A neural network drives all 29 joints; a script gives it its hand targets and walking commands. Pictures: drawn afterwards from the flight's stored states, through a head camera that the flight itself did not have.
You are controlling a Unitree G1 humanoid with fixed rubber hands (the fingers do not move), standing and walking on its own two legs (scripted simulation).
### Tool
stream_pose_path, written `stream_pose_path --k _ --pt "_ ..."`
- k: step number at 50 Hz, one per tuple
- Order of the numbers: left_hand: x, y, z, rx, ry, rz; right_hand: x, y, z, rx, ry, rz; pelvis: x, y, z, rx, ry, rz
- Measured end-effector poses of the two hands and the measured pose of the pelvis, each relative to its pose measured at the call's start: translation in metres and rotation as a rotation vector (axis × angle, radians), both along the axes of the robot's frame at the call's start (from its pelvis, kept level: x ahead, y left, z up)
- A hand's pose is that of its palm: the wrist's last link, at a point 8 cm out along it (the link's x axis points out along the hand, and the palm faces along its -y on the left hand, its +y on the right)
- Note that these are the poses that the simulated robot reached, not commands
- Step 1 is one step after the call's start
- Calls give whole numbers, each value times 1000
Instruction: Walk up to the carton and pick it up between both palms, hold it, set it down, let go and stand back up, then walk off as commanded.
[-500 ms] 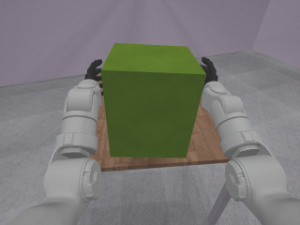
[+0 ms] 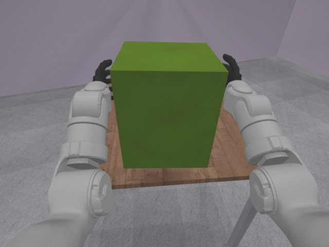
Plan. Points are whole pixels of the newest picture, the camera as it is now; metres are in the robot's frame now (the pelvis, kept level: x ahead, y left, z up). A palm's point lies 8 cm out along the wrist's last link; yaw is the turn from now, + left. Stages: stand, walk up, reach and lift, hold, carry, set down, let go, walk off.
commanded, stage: hold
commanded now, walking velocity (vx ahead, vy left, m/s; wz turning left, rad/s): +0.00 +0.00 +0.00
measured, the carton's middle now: (165, 104) +0.42 +0.01 +0.21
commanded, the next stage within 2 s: none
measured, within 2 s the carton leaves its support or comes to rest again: neither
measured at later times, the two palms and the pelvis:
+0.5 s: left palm (96, 82) +0.38 +0.16 +0.29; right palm (234, 78) +0.38 -0.14 +0.30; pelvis +0.00 +0.00 +0.00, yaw +0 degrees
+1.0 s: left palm (96, 82) +0.38 +0.16 +0.29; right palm (235, 79) +0.38 -0.14 +0.30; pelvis +0.00 +0.00 +0.00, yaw +0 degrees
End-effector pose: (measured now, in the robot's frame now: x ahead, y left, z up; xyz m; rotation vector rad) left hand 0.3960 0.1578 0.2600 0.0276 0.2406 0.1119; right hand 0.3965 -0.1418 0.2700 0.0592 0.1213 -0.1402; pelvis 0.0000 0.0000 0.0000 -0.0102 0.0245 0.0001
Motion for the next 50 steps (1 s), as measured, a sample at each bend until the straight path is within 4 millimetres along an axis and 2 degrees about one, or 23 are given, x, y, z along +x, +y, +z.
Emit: stream_pose_path --k 11,27,50 --pt "-1 0 11 1 -11 1 -1 0 11 9 -9 3 0 0 0 0 0 0" --pt "-16 2 27 -4 -15 10 -14 2 27 22 -9 9 -1 0 0 0 -1 0" --pt "-17 1 28 -1 2 9 -14 1 26 21 16 11 0 0 0 0 -1 0"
